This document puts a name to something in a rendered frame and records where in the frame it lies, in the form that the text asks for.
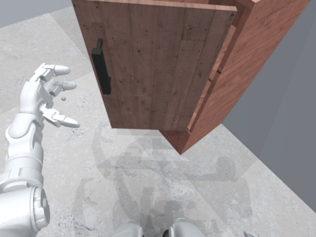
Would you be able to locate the left robot upper arm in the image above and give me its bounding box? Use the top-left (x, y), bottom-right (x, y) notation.
top-left (0, 186), bottom-right (50, 237)

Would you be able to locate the robot left thigh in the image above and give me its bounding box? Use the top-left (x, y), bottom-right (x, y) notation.
top-left (111, 223), bottom-right (143, 237)

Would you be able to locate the robot left hand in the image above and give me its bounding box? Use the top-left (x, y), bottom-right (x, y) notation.
top-left (19, 63), bottom-right (80, 128)

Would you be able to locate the left robot forearm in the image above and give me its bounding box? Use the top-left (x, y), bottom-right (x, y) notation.
top-left (0, 113), bottom-right (44, 194)

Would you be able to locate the handle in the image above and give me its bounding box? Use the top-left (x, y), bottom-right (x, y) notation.
top-left (91, 38), bottom-right (111, 95)

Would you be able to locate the cupboard door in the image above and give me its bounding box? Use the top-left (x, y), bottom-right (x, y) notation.
top-left (71, 0), bottom-right (237, 131)

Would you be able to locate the robot left shin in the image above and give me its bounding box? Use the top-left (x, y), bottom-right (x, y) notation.
top-left (126, 220), bottom-right (136, 224)

